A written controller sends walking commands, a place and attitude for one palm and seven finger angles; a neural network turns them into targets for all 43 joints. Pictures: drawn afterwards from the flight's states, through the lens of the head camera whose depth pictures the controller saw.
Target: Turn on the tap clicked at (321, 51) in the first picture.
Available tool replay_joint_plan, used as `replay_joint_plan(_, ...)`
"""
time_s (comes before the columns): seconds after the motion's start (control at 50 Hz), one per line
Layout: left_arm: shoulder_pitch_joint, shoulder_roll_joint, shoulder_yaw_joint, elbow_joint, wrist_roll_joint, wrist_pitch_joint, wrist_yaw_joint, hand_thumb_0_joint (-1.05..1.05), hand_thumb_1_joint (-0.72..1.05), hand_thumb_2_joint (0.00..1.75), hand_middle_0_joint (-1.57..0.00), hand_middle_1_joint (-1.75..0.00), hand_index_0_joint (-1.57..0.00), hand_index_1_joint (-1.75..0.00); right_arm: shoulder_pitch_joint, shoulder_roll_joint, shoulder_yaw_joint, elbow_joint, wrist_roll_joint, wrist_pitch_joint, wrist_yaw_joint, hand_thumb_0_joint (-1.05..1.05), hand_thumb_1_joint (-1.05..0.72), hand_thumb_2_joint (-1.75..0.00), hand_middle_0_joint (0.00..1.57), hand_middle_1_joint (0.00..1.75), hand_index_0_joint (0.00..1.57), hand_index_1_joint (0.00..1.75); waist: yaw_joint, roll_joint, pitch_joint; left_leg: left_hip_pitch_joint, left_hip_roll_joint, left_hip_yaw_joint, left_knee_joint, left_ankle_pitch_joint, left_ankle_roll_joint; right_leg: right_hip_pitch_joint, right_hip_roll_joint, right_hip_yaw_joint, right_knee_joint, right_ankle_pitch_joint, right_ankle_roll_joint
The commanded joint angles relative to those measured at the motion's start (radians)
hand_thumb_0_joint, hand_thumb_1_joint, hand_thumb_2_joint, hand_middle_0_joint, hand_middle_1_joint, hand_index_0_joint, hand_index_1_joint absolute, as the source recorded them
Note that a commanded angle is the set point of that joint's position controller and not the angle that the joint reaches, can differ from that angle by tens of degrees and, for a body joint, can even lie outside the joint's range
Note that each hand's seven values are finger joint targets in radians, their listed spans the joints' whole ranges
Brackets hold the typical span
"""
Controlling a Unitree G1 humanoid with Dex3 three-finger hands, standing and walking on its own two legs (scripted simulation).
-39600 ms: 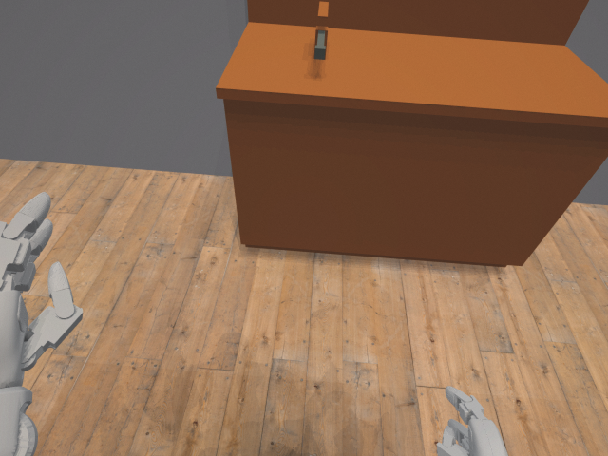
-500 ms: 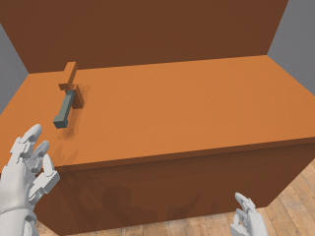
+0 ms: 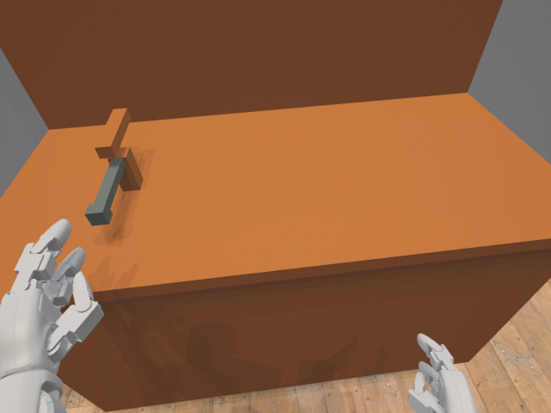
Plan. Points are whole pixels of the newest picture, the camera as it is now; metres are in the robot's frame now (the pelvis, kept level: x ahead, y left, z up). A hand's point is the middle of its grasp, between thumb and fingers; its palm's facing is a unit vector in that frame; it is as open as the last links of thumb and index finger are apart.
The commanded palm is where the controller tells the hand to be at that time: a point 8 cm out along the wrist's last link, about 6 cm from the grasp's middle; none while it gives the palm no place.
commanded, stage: reach beside the lever's end, fingers flat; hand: left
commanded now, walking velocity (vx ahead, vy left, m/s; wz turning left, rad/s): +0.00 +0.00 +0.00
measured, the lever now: (99, 214) +0.37 +0.35 +0.10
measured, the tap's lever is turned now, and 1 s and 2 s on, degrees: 0 0 0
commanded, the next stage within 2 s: none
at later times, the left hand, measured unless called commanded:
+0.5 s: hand (79, 288) +0.21 +0.27 +0.14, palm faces +0.46 -0.88 -0.11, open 7.4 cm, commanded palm +0.17 +0.31 +0.14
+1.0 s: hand (73, 259) +0.26 +0.31 +0.12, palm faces +0.50 -0.86 -0.12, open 7.6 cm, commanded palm +0.22 +0.35 +0.12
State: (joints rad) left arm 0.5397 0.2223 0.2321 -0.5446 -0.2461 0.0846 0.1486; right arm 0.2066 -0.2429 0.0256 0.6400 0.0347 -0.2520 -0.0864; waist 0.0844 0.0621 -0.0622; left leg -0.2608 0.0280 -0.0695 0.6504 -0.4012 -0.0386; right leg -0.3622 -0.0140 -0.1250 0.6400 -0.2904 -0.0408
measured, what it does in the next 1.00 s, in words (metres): stands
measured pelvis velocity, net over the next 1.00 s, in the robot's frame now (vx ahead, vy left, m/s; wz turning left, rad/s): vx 0.00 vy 0.02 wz -0.02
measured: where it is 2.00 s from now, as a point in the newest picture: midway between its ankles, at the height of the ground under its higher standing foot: outside the picture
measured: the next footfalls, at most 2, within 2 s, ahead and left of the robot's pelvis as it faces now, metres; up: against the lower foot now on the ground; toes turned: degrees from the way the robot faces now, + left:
none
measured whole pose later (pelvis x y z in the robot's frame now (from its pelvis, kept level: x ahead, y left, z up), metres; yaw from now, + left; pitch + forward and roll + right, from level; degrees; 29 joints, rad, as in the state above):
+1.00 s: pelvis +0.00 +0.02 +0.01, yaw -1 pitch +2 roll +0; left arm 0.17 0.29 0.41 -0.07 -0.25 0.02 0.07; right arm 0.19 -0.23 0.02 0.70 0.03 -0.22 -0.11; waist 0.06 0.04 -0.04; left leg -0.26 0.01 -0.04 0.59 -0.37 -0.01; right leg -0.37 -0.03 -0.09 0.58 -0.25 -0.01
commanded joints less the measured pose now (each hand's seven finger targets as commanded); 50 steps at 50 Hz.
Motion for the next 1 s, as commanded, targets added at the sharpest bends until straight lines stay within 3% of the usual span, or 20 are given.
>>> replay_joint_plan(0.0,-0.089,0.133,0.093,-0.204,0.005,-0.075,-0.001,0.0,0.9,0.9,-0.2,-0.3,-0.2,-0.3,-0.125,-0.091,-0.03,-0.171,0.006,-0.067,-0.008,0.0,-0.9,-0.9,0.2,0.3,0.2,0.3,-0.003,-0.054,-0.054,-0.107,-0.044,0.046,-0.091,0.203,0.059,0.129,-0.032,0.071,-0.137,0.066,0.039)
replay_joint_plan(0.08,-0.125,0.16,0.141,-0.152,-0.003,-0.066,-0.003,0.0,0.9,0.9,-0.2,-0.3,-0.2,-0.3,-0.134,-0.095,-0.032,-0.158,0.008,-0.063,-0.017,0.0,-0.9,-0.9,0.2,0.3,0.2,0.3,-0.001,-0.061,-0.04,-0.107,-0.043,0.043,-0.098,0.204,0.058,0.132,-0.029,0.071,-0.144,0.062,0.037)
replay_joint_plan(0.12,-0.13,0.135,0.111,-0.145,-0.001,-0.067,-0.012,0.0,0.9,0.9,-0.2,-0.3,-0.2,-0.3,-0.124,-0.095,-0.034,-0.162,0.004,-0.065,-0.015,0.0,-0.9,-0.9,0.2,0.3,0.2,0.3,-0.001,-0.062,-0.062,-0.1,-0.045,0.044,-0.099,0.227,0.058,0.141,-0.031,0.067,-0.133,0.095,0.036)
replay_joint_plan(0.16,-0.157,0.141,0.111,-0.147,-0.002,-0.07,-0.018,0.0,0.9,0.9,-0.2,-0.3,-0.2,-0.3,-0.122,-0.096,-0.033,-0.158,0.004,-0.065,-0.016,0.0,-0.9,-0.9,0.2,0.3,0.2,0.3,-0.004,-0.044,-0.064,-0.09,-0.044,0.041,-0.105,0.234,0.055,0.134,-0.029,0.06,-0.129,0.101,0.035)
replay_joint_plan(0.18,-0.178,0.155,0.125,-0.161,0.005,-0.078,-0.017,0.0,0.9,0.9,-0.2,-0.3,-0.2,-0.3,-0.133,-0.094,-0.029,-0.158,0.007,-0.07,-0.017,0.0,-0.9,-0.9,0.2,0.3,0.2,0.3,-0.003,-0.003,-0.064,-0.08,-0.044,0.041,-0.109,0.245,0.051,0.132,-0.027,0.057,-0.124,0.108,0.03)
replay_joint_plan(0.26,-0.173,0.166,0.145,-0.109,-0.001,-0.092,-0.022,0.0,0.9,0.9,-0.2,-0.3,-0.2,-0.3,-0.108,-0.098,-0.035,-0.147,0.0,-0.07,-0.017,0.0,-0.9,-0.9,0.2,0.3,0.2,0.3,-0.002,-0.05,-0.079,-0.089,-0.043,0.038,-0.109,0.267,0.048,0.142,-0.026,0.053,-0.117,0.137,0.031)
replay_joint_plan(0.36,-0.208,0.154,0.141,-0.074,-0.003,-0.102,-0.027,0.0,0.9,0.9,-0.2,-0.3,-0.2,-0.3,-0.115,-0.098,-0.037,-0.142,0.0,-0.071,-0.017,0.0,-0.9,-0.9,0.2,0.3,0.2,0.3,-0.004,-0.017,-0.083,-0.075,-0.043,0.038,-0.118,0.284,0.04,0.138,-0.024,0.047,-0.115,0.147,0.027)
replay_joint_plan(0.38,-0.215,0.175,0.167,-0.062,-0.001,-0.101,-0.025,0.0,0.9,0.9,-0.2,-0.3,-0.2,-0.3,-0.126,-0.097,-0.032,-0.139,0.003,-0.068,-0.019,0.0,-0.9,-0.9,0.2,0.3,0.2,0.3,-0.001,-0.004,-0.072,-0.08,-0.042,0.036,-0.124,0.281,0.037,0.137,-0.021,0.046,-0.115,0.138,0.025)
replay_joint_plan(0.42,-0.254,0.158,0.141,-0.041,-0.002,-0.1,-0.03,0.0,0.9,0.9,-0.2,-0.3,-0.2,-0.3,-0.117,-0.098,-0.035,-0.136,0.003,-0.066,-0.02,0.0,-0.9,-0.9,0.2,0.3,0.2,0.3,-0.01,-0.022,-0.066,-0.08,-0.041,0.034,-0.128,0.272,0.037,0.128,-0.021,0.045,-0.12,0.123,0.025)
replay_joint_plan(0.46,-0.268,0.177,0.169,-0.012,-0.006,-0.099,-0.031,0.0,0.9,0.9,-0.2,-0.29,-0.2,-0.29,-0.115,-0.104,-0.04,-0.129,0.001,-0.065,-0.024,0.0,-0.9,-0.9,0.2,0.3,0.2,0.3,-0.009,-0.051,-0.08,-0.08,-0.04,0.032,-0.131,0.277,0.036,0.14,-0.02,0.047,-0.122,0.13,0.027)
replay_joint_plan(0.48,-0.273,0.195,0.187,-0.014,0.0,-0.1,-0.03,0.0,0.9,0.9,-0.2,-0.29,-0.2,-0.29,-0.134,-0.1,-0.036,-0.128,0.006,-0.062,-0.025,0.0,-0.9,-0.9,0.2,0.3,0.2,0.3,-0.003,-0.003,-0.074,-0.076,-0.041,0.034,-0.135,0.272,0.035,0.137,-0.018,0.049,-0.124,0.117,0.023)
replay_joint_plan(0.5,-0.313,0.175,0.158,-0.017,0.003,-0.102,-0.032,0.0,0.9,0.9,-0.19,-0.29,-0.19,-0.29,-0.123,-0.099,-0.034,-0.129,0.003,-0.06,-0.025,0.0,-0.9,-0.9,0.2,0.3,0.2,0.3,-0.013,-0.017,-0.083,-0.071,-0.043,0.032,-0.137,0.277,0.034,0.133,-0.02,0.047,-0.122,0.12,0.024)
replay_joint_plan(0.56,-0.344,0.182,0.158,0.011,0.005,-0.106,-0.032,0.0,0.9,0.9,-0.19,-0.28,-0.19,-0.28,-0.123,-0.102,-0.037,-0.123,0.002,-0.061,-0.027,0.0,-0.9,-0.9,0.2,0.3,0.2,0.3,-0.014,0.007,-0.082,-0.065,-0.042,0.032,-0.142,0.277,0.029,0.132,-0.019,0.046,-0.123,0.116,0.022)
replay_joint_plan(0.62,-0.387,0.194,0.177,0.07,0.004,-0.108,-0.033,0.0,0.9,0.9,-0.19,-0.27,-0.19,-0.27,-0.125,-0.105,-0.038,-0.111,0.002,-0.055,-0.03,0.0,-0.9,-0.9,0.2,0.3,0.2,0.3,-0.02,-0.037,-0.071,-0.074,-0.039,0.026,-0.152,0.266,0.028,0.13,-0.015,0.045,-0.13,0.103,0.022)
replay_joint_plan(0.68,-0.404,0.225,0.213,0.091,0.007,-0.109,-0.035,0.0,0.9,0.9,-0.19,-0.26,-0.19,-0.26,-0.141,-0.104,-0.037,-0.11,0.004,-0.047,-0.033,0.0,-0.9,-0.9,0.2,0.3,0.2,0.3,-0.01,0.007,-0.094,-0.066,-0.041,0.032,-0.155,0.281,0.025,0.148,-0.014,0.048,-0.127,0.115,0.019)
replay_joint_plan(0.7,-0.439,0.212,0.191,0.087,0.011,-0.114,-0.037,0.0,0.9,0.9,-0.19,-0.26,-0.19,-0.26,-0.13,-0.103,-0.038,-0.11,0.002,-0.047,-0.032,0.0,-0.9,-0.9,0.2,0.3,0.2,0.3,-0.02,0.009,-0.103,-0.056,-0.042,0.034,-0.155,0.299,0.021,0.147,-0.017,0.046,-0.125,0.133,0.019)
replay_joint_plan(0.72,-0.424,0.218,0.201,0.116,0.01,-0.111,-0.038,0.0,0.9,0.9,-0.19,-0.26,-0.19,-0.26,-0.126,-0.104,-0.04,-0.107,0.0,-0.046,-0.032,0.0,-0.9,-0.9,0.2,0.3,0.2,0.3,-0.014,0.02,-0.107,-0.059,-0.041,0.035,-0.154,0.307,0.02,0.151,-0.016,0.047,-0.124,0.142,0.018)
replay_joint_plan(0.78,-0.462,0.256,0.245,0.169,0.004,-0.111,-0.044,0.0,0.9,0.9,-0.18,-0.25,-0.18,-0.25,-0.137,-0.108,-0.04,-0.097,0.003,-0.034,-0.036,0.0,-0.9,-0.9,0.2,0.3,0.2,0.3,-0.015,-0.016,-0.111,-0.067,-0.04,0.037,-0.154,0.31,0.026,0.165,-0.013,0.05,-0.126,0.157,0.02)
replay_joint_plan(0.96,-0.513,0.285,0.276,0.275,-0.008,-0.148,-0.094,0.0,0.9,0.9,-0.18,-0.23,-0.18,-0.23,-0.103,-0.118,-0.054,-0.09,0.002,-0.028,-0.034,0.0,-0.9,-0.9,0.2,0.3,0.2,0.3,-0.018,-0.003,-0.15,-0.053,-0.038,0.046,-0.142,0.384,0.025,0.179,-0.014,0.052,-0.113,0.248,0.019)
replay_joint_plan(0.98,-0.531,0.313,0.302,0.278,-0.004,-0.156,-0.094,0.0,0.9,0.9,-0.18,-0.22,-0.18,-0.22,-0.118,-0.116,-0.053,-0.085,0.007,-0.027,-0.035,0.0,-0.9,-0.9,0.2,0.3,0.2,0.3,-0.017,0.015,-0.151,-0.049,-0.037,0.046,-0.144,0.381,0.024,0.181,-0.012,0.053,-0.111,0.24,0.017)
